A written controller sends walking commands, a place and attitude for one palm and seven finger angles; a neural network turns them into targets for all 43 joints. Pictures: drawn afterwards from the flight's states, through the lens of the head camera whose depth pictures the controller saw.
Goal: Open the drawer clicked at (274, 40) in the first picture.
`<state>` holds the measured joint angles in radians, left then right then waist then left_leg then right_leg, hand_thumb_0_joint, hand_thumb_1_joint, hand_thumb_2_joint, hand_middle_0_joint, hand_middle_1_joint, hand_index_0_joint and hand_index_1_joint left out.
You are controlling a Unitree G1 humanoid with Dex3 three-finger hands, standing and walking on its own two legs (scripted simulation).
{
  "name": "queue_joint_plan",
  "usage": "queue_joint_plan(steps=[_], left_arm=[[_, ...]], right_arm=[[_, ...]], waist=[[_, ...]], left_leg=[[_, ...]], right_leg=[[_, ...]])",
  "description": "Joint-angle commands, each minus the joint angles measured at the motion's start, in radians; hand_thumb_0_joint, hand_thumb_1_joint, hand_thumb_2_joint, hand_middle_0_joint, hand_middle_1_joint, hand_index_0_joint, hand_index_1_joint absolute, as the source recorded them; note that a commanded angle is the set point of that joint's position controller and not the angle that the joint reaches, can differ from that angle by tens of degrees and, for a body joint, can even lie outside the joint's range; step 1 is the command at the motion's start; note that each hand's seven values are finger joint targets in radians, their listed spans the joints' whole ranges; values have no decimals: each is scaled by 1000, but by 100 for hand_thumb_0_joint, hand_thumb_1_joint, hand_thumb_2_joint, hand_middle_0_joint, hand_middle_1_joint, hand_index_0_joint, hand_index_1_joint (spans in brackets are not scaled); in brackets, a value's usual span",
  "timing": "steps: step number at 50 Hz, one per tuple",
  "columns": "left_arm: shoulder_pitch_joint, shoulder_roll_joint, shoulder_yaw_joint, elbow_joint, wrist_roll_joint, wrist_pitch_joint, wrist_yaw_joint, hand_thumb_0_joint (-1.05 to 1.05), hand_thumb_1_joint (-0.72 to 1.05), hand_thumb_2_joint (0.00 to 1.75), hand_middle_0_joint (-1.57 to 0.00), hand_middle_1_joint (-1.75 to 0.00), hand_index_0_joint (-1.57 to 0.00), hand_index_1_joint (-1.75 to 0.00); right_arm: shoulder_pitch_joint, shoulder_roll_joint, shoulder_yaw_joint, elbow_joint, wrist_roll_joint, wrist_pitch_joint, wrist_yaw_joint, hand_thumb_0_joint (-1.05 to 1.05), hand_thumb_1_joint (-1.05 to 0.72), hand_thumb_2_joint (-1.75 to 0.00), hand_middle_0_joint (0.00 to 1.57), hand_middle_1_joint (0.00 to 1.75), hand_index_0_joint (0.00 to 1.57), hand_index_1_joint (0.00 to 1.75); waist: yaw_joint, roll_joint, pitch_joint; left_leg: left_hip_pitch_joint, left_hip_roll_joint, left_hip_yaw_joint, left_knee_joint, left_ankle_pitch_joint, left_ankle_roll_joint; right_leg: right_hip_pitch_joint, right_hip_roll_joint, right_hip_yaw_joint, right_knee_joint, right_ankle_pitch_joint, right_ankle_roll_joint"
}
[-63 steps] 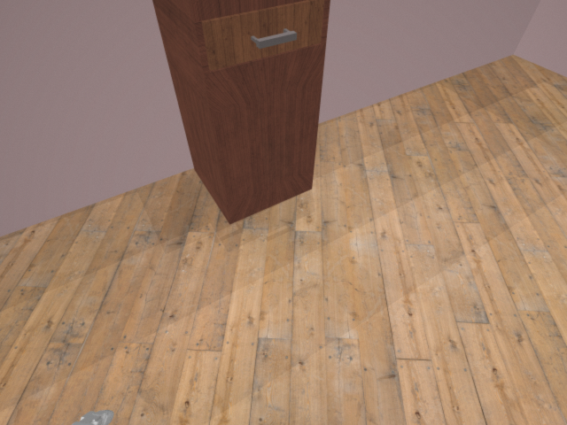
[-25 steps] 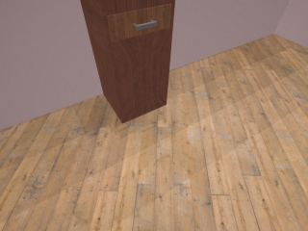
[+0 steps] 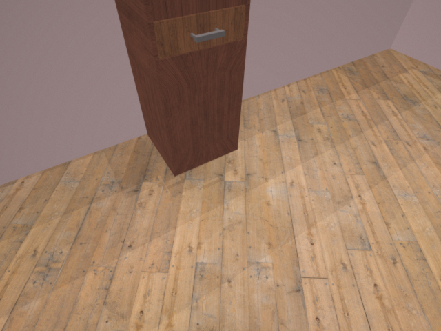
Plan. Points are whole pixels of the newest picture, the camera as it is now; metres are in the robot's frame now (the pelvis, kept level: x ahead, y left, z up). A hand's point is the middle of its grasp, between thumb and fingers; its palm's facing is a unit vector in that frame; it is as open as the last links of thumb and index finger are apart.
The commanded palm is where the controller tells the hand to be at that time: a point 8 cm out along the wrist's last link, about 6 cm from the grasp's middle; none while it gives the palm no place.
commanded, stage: look at it before walking up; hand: left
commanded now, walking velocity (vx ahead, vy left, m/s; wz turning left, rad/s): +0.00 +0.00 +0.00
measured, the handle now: (207, 34) +1.20 +0.12 +0.03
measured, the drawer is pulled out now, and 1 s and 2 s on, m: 0.00 0.00 0.00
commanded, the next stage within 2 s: walk to a spot facing it in 0.18 s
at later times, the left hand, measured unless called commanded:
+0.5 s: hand out of the picture +0.07 +0.24 -0.17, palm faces -0.07 -0.95 -0.32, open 7.4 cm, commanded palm none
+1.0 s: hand out of the picture +0.07 +0.20 -0.17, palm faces -0.21 -0.96 -0.20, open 7.4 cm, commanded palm none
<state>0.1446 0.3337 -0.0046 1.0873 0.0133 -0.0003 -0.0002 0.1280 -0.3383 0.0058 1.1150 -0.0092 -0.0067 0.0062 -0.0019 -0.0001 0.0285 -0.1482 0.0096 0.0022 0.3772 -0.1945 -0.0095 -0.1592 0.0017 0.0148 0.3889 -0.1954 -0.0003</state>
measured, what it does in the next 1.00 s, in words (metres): lifts its left foot, turning right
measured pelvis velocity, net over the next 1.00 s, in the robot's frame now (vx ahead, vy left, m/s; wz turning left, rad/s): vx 0.04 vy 0.01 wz -0.31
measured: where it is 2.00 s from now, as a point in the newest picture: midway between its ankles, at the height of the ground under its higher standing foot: (254, 303)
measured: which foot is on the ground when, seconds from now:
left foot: down 0.00-0.70, up 0.72-1.00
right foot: down 0.00-1.00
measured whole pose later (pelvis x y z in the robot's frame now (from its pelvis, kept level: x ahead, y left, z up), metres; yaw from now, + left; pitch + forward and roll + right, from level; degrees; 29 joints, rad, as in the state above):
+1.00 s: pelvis +0.04 +0.01 +0.00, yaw -18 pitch +2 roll +0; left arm 0.40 0.19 0.05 0.97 0.03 0.00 -0.01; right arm 0.15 -0.24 -0.06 0.91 -0.02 0.01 0.01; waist 0.05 -0.01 0.01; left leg -0.45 0.04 0.02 0.81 -0.35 -0.05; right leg -0.24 0.08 0.19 0.42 -0.22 -0.02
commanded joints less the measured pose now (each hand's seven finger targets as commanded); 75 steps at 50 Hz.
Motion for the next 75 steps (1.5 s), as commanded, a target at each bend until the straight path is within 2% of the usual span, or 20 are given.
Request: queue_joint_plan(steps=[1, 16, 19, 22, 28, 31, 33, 34, 35, 36, 39, 42, 49, 52, 54, 55, 58, 61, 71, 75], left_arm=[[-42, 211, 37, -65, -1, -26, 10, 0, 90, 90, -20, -30, -20, -30], [-42, 212, 40, -68, -1, -21, 8, 0, 90, 90, -20, -30, -20, -30], [17, 107, 28, -77, 0, 12, 14, 0, 90, 90, -20, -30, -20, -30], [43, 108, 42, -119, 5, 29, 10, 0, 90, 90, -20, -30, -20, -30], [70, 82, 62, -196, 10, 40, -3, 0, 90, 90, -20, -30, -20, -30], [129, 42, 71, -207, 9, 40, -11, 0, 90, 90, -20, -30, -20, -30], [211, 25, 84, -194, 13, 37, -21, 0, 90, 90, -20, -30, -20, -30], [269, 55, 94, -184, 22, 26, -23, 0, 90, 90, -20, -30, -20, -30], [318, 159, 116, -188, 32, 9, -7, 0, 90, 90, -20, -30, -20, -30], [330, 154, 110, -202, 9, 4, 10, 0, 90, 90, -20, -30, -20, -30], [177, 89, 95, -230, 10, -18, 9, 0, 90, 90, -20, -30, -20, -30], [207, 69, 98, -212, 9, -34, 3, 0, 90, 90, -20, -30, -20, -30], [236, 80, 113, -202, 17, -26, -1, 0, 90, 90, -20, -30, -20, -30], [161, 49, 116, -220, 11, -18, -3, 0, 90, 90, -20, -30, -20, -30], [145, -57, 98, -266, 3, -21, -23, 0, 90, 90, -20, -30, -20, -30], [95, -14, 112, -276, 14, -29, -28, 0, 90, 90, -20, -30, -20, -30], [85, -28, 114, -226, 26, -16, -54, 0, 90, 90, -20, -30, -20, -30], [104, -69, 99, -209, 26, 4, -58, 0, 90, 90, -20, -30, -20, -30], [-180, -121, 64, -267, 19, 10, -63, 0, 90, 90, -20, -30, -20, -30], [-82, -85, 73, -236, 20, -6, -50, 0, 90, 90, -20, -30, -20, -30]], right_arm=[[-45, -201, -43, -65, 0, -27, -17, 0, -90, -90, 20, 30, 20, 30], [-44, -208, -45, -65, 0, -27, -22, 0, -90, -90, 20, 30, 20, 30], [22, -88, -32, -73, -1, -6, -28, 0, -90, -90, 20, 30, 20, 30], [40, -98, -52, -117, -2, 9, -34, 0, -90, -90, 20, 30, 20, 30], [23, -106, -84, -196, -4, 14, -36, 0, -90, -90, 20, 30, 20, 30], [-7, -113, -97, -223, -6, 7, -32, 0, -90, -90, 20, 30, 20, 30], [-52, -113, -100, -241, -9, 10, -23, 0, -90, -90, 20, 30, 20, 30], [-65, -77, -92, -254, -12, 19, -16, 0, -90, -90, 20, 30, 20, 30], [-74, 14, -73, -298, -5, 23, -9, 0, -90, -90, 20, 30, 20, 30], [-148, -37, -74, -326, -10, 19, -10, 0, -90, -90, 20, 30, 20, 30], [-28, -26, -86, -275, -16, -2, 3, 0, -90, -90, 20, 30, 20, 30], [-11, 7, -86, -269, -13, -7, 4, 0, -90, -90, 20, 30, 20, 30], [-32, 47, -76, -310, 0, -34, -2, 0, -90, -90, 20, 30, 20, 30], [130, 14, -83, -261, 7, -54, -22, 0, -90, -90, 20, 30, 20, 30], [322, -163, -118, -225, -13, -57, -35, 0, -90, -90, 20, 30, 20, 30], [282, -139, -110, -233, -15, -52, -30, 0, -90, -90, 20, 30, 20, 30], [180, -12, -72, -230, -13, -70, -31, 0, -90, -90, 20, 30, 20, 30], [242, 30, -58, -192, -8, -89, -39, 0, -90, -90, 20, 30, 20, 30], [433, 59, -45, -77, -19, -86, -50, 0, -90, -90, 20, 30, 20, 30], [420, 7, -59, -63, -15, -77, -48, 0, -90, -90, 20, 30, 20, 30]], waist=[[1, -7, -43], [2, 2, -54], [-5, -11, -54], [-4, -6, -42], [2, 62, -52], [31, 167, -88], [81, 137, -78], [121, -52, -27], [133, -448, 16], [148, -336, 85], [20, -87, 10], [21, -115, -19], [46, -166, -51], [-31, -100, -83], [-101, 330, -115], [-88, 210, -30], [-8, 107, 93], [6, 126, 61], [-56, 128, 140], [4, 153, 31]], left_leg=[[10, 105, -102, -66, 74, 35], [39, 116, -82, -48, 116, 32], [29, 122, -31, 11, 111, 15], [10, 142, -17, 52, 77, 22], [-40, 208, -45, 67, -45, 57], [-86, 312, -79, 42, -29, 115], [-233, 321, -41, 116, -259, 108], [-380, 208, 50, 343, -403, 39], [-628, 7, 152, 722, -508, -45], [-603, 28, -28, 802, -410, -29], [-498, 79, -37, 753, -173, -33], [-442, 64, 0, 661, -122, -43], [-269, 7, 30, 330, -177, -33], [119, 8, 18, 48, -98, -24], [359, 456, -482, -180, -440, 104], [204, 515, -521, -226, -507, 160], [39, 372, -231, -224, -240, 112], [80, 288, -4, -166, 159, 73], [230, 284, 197, -126, 579, 72], [265, 316, 263, 96, 1016, 75]], right_leg=[[-17, -117, 104, -82, 37, -30], [-17, -114, 109, -64, 121, -32], [-63, -106, 129, 1, 182, -21], [-126, -86, 143, 66, 189, -23], [-232, -24, 136, 224, 104, -18], [-197, 18, 33, 414, -146, 1], [-55, -4, 3, 362, -248, -2], [14, -47, 156, 160, -308, -41], [36, -282, 673, -143, -478, -154], [-113, -310, 827, -307, -570, -177], [-76, -215, 560, -195, -398, -184], [-54, -170, 449, -168, -231, -181], [-58, -147, 451, -119, -148, -187], [-287, -51, 383, 49, -161, -121], [-640, 102, 81, 531, -403, -18], [-649, 8, 66, 649, -355, -12], [-616, -72, 28, 796, -122, 11], [-595, -71, -9, 837, -12, 25], [-579, -42, -162, 444, 47, -13], [-311, 45, -213, 296, -42, -88]])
